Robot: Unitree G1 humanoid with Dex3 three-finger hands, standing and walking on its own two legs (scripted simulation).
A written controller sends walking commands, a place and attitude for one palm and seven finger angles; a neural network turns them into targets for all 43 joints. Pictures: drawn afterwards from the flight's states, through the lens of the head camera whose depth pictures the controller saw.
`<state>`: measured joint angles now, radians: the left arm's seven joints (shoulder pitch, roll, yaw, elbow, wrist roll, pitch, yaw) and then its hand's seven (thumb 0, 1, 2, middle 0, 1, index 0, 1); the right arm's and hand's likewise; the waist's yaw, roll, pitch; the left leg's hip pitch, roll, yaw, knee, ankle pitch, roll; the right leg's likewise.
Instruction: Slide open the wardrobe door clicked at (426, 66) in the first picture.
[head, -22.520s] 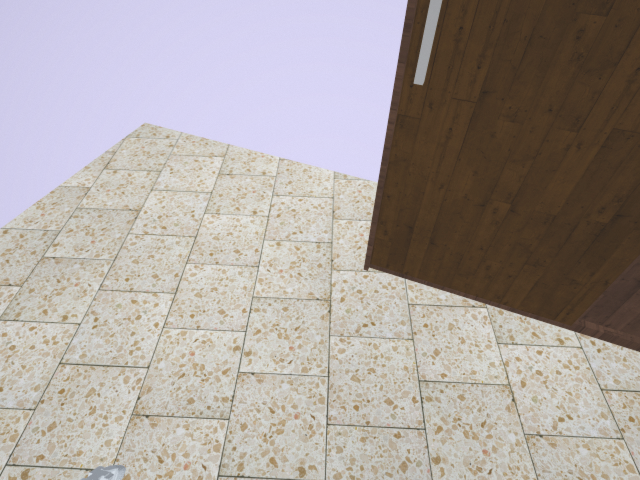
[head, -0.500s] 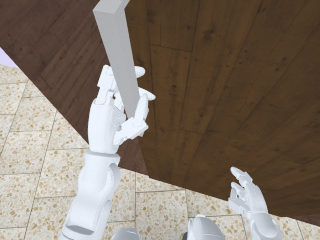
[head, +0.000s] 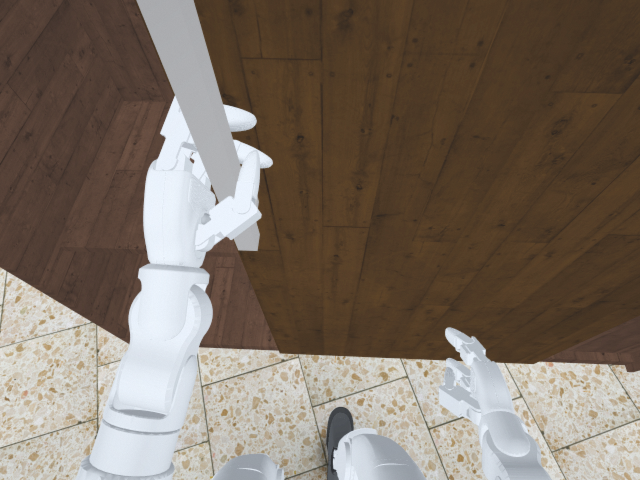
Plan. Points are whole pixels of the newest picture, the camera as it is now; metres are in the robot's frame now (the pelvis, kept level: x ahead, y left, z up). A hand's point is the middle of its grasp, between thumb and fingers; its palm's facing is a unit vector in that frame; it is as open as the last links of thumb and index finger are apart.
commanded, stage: step sideways, sliding the door along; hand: left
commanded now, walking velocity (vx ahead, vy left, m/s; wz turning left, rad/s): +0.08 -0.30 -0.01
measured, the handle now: (225, 140) +0.38 +0.10 +0.21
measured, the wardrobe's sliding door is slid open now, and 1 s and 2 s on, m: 0.42 0.48 0.49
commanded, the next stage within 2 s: stop walking and hold the door there in 0.66 s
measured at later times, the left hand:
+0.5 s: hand (336, 194) +0.34 +0.01 +0.18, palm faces +0.31 -0.95 -0.07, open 6.0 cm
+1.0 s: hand (328, 193) +0.35 +0.01 +0.18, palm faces +0.57 -0.77 -0.29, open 6.3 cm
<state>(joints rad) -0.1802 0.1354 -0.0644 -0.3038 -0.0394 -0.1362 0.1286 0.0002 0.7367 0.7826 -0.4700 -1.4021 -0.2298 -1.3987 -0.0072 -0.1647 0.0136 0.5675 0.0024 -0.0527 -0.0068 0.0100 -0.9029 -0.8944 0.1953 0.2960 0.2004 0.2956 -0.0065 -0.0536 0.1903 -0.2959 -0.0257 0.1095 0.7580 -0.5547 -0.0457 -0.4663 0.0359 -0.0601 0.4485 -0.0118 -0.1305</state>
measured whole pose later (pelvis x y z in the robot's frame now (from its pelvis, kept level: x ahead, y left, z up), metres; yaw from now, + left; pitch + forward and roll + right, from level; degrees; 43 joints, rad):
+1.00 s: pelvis -0.03 -0.31 +0.01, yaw +1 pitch +1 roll +2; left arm -0.44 0.48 0.47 0.43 -0.05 -0.12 0.12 -0.15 0.60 0.77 -0.46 -1.40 -0.31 -1.40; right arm 0.07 -0.29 0.00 0.68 0.05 -0.04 -0.08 0.01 -0.90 -0.89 0.20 0.30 0.20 0.30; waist 0.02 0.06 0.16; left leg -0.44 0.01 0.08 0.97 -0.55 -0.05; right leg -0.28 -0.08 -0.06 0.57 -0.29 0.00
